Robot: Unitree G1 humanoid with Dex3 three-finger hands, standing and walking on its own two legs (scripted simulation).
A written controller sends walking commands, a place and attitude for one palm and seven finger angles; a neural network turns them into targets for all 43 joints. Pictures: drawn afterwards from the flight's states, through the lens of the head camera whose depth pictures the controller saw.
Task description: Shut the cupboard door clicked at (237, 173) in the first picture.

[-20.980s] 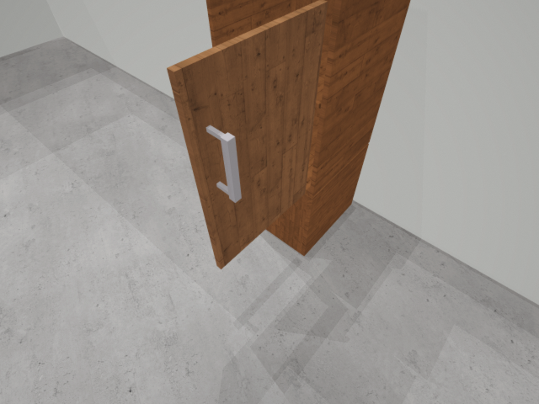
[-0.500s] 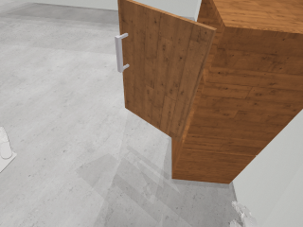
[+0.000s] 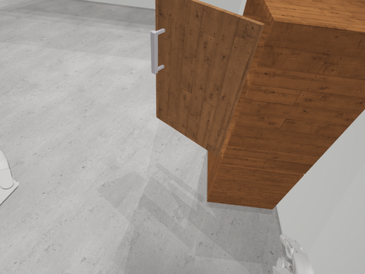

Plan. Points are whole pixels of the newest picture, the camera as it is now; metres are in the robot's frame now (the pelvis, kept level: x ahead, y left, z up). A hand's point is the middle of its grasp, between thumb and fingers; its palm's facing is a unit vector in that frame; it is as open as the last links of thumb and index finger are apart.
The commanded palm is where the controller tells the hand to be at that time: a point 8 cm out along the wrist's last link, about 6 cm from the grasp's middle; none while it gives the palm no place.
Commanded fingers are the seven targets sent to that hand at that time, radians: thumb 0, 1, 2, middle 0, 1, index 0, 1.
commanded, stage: stop stepping back and stand still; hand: left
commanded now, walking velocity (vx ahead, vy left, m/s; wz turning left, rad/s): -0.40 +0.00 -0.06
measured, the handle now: (158, 51) +0.86 +0.14 +0.05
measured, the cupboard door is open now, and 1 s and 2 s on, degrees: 56 56 56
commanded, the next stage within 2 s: let the arm hang, fingers relaxed in 1.10 s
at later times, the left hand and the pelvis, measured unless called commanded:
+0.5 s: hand out of the picture +0.12 +0.25 +0.18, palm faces +0.43 -0.82 -0.38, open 7.4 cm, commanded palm +0.08 +0.29 +0.18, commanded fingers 0.00 0.90 0.90 -0.20 -0.30 -0.20 -0.30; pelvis -0.07 +0.00 -0.02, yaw -3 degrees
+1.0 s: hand out of the picture +0.14 +0.30 +0.15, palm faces +0.48 -0.77 -0.42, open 7.4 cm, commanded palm +0.07 +0.33 +0.18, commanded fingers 0.00 0.90 0.90 -0.20 -0.30 -0.20 -0.30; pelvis -0.08 +0.03 +0.00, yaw -2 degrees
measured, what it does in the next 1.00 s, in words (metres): steps on the spot: right foot, then left foot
